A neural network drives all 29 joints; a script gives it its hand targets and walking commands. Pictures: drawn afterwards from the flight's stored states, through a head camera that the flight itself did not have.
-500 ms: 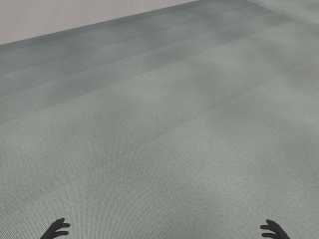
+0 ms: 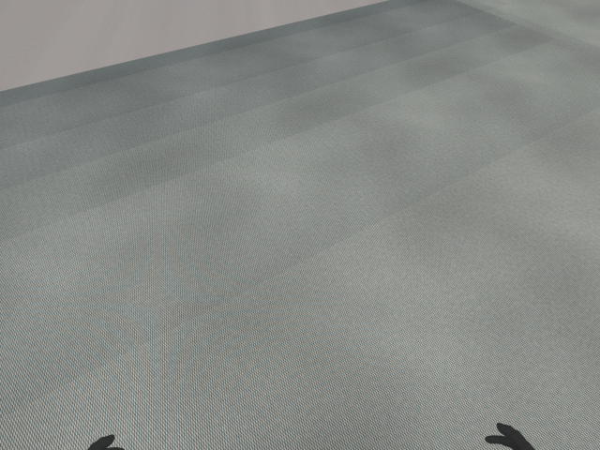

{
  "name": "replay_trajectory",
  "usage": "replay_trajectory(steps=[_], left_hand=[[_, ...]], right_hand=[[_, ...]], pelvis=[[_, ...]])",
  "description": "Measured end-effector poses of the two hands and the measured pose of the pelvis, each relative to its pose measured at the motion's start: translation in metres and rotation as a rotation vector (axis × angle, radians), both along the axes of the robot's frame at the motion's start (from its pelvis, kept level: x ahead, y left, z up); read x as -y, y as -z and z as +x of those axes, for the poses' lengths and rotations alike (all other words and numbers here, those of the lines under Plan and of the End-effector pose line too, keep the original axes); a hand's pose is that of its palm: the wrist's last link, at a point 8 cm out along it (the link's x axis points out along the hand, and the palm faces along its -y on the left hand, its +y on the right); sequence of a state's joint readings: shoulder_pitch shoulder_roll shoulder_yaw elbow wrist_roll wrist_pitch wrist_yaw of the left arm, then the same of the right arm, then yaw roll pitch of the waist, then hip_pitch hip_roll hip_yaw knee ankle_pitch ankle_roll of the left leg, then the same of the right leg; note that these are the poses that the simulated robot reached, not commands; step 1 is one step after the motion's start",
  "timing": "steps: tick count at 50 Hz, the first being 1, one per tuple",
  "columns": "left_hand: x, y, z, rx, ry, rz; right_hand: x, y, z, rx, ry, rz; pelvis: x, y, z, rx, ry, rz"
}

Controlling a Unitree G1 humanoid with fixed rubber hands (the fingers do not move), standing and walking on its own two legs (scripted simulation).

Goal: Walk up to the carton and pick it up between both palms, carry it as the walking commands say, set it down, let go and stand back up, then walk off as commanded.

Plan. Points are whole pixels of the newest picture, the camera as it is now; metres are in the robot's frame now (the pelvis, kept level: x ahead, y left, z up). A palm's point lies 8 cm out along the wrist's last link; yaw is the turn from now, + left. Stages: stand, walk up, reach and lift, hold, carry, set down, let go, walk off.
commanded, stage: stand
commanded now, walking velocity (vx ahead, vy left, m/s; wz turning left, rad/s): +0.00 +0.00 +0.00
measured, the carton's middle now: out of the picture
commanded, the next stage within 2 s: walk up in 1.28 s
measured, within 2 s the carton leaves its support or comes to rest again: neither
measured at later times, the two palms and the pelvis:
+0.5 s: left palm out of the picture +0.09 +0.30 -0.10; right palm out of the picture +0.10 -0.31 -0.10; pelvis +0.00 +0.00 +0.01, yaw +0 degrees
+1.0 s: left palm out of the picture +0.09 +0.30 -0.10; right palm out of the picture +0.08 -0.31 -0.10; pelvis -0.01 -0.01 +0.01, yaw -1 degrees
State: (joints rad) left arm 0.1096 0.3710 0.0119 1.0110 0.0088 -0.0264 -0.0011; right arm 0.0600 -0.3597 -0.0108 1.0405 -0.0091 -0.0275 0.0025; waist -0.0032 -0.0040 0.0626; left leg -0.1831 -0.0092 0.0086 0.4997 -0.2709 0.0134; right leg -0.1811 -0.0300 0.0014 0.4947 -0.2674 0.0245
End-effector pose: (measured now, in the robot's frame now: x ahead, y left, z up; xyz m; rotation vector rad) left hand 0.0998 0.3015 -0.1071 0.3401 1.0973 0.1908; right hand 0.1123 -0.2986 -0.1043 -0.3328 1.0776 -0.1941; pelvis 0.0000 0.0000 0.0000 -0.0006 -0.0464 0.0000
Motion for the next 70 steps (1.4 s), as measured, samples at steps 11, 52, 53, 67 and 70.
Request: replay_trajectory(steps=[11,52,53,67,70], left_hand=[[0.004,-0.004,-0.002,-0.003,-0.008,-0.010],[0.006,-0.005,-0.012,-0.040,-0.006,-0.001],[0.007,-0.005,-0.012,-0.041,-0.006,-0.003],[0.004,-0.008,-0.007,-0.051,-0.008,0.014],[0.005,-0.008,-0.006,-0.050,-0.007,0.009]], right_hand=[[0.004,-0.004,-0.011,-0.028,0.007,-0.004],[0.015,-0.005,-0.033,-0.066,0.041,-0.010],[0.016,-0.005,-0.033,-0.069,0.040,-0.011],[0.013,-0.001,-0.032,-0.084,0.042,-0.002],[0.014,-0.002,-0.028,-0.079,0.044,-0.003]], pelvis=[[0.001,-0.006,-0.001,0.006,-0.001,0.004],[0.006,-0.010,-0.005,0.002,0.014,0.002],[0.006,-0.010,-0.005,0.001,0.014,0.001],[0.008,-0.010,-0.001,0.000,0.012,0.002],[0.008,-0.010,0.001,-0.001,0.011,0.002]])
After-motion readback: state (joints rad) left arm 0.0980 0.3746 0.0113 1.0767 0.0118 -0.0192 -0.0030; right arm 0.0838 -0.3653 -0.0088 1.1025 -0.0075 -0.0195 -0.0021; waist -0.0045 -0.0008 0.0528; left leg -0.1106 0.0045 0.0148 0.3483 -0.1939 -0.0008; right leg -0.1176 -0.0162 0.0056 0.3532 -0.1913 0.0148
